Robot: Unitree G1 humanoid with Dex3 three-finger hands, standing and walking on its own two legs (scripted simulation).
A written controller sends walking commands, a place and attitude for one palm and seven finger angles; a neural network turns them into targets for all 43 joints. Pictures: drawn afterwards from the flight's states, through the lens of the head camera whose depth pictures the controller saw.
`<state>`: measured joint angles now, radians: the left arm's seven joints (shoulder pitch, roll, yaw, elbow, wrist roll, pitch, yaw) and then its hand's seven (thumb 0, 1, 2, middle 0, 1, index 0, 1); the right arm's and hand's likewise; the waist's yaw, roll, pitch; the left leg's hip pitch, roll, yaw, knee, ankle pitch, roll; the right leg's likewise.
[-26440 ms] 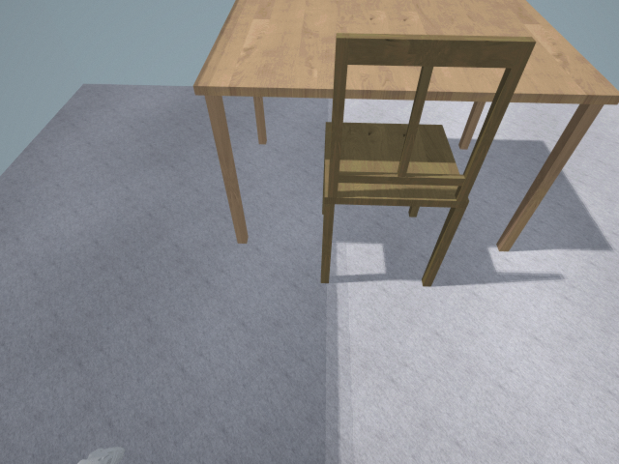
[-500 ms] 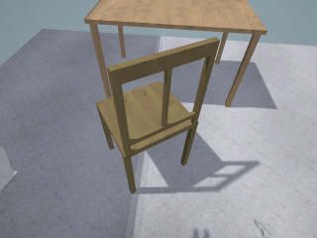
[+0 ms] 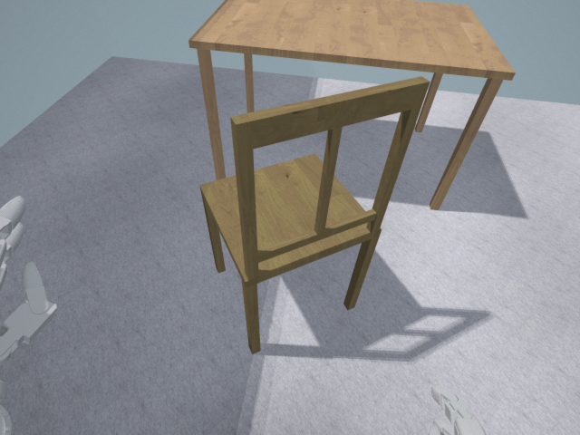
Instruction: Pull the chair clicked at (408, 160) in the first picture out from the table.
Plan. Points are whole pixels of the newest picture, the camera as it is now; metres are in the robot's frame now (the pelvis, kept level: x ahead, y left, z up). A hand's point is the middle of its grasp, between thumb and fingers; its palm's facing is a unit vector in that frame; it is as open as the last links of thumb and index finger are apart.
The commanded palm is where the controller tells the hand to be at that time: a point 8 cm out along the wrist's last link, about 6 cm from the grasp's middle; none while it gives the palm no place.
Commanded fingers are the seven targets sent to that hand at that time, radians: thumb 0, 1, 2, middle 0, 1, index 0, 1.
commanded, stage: let the arm hang, fingers relaxed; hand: left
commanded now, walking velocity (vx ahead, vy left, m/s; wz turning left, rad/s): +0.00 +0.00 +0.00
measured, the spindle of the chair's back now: (326, 185) +0.65 -0.04 -0.05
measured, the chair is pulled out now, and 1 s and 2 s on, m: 0.59 0.59 0.59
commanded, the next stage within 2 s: look to check the result in 1.08 s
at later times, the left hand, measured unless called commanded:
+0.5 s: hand out of the picture +0.04 +0.20 -0.16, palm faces +0.03 -0.97 -0.23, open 7.1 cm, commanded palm none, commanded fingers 0.00 0.90 0.90 -0.20 -0.30 -0.20 -0.30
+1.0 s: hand out of the picture -0.01 +0.14 -0.17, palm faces +0.04 -0.99 -0.15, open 7.4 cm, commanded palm none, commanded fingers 0.00 0.90 0.90 -0.20 -0.30 -0.20 -0.30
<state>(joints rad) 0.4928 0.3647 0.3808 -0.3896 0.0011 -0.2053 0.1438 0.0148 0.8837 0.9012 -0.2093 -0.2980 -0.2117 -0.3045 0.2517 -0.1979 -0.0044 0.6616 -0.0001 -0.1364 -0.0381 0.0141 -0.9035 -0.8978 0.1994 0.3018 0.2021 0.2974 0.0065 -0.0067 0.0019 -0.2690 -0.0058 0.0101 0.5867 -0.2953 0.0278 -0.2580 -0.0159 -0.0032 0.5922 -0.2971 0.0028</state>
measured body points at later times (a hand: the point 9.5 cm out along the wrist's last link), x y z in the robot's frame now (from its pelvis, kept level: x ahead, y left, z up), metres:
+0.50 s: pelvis +0.02 +0.00 +0.01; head +0.04 +0.01 +0.46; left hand +0.04 +0.25 -0.14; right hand +0.01 -0.23 -0.14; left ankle +0.01 +0.10 -0.73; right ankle -0.01 -0.13 -0.73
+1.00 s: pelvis +0.01 +0.00 +0.01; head +0.02 -0.01 +0.46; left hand -0.01 +0.20 -0.15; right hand +0.00 -0.22 -0.15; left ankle +0.01 +0.10 -0.73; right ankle -0.01 -0.13 -0.73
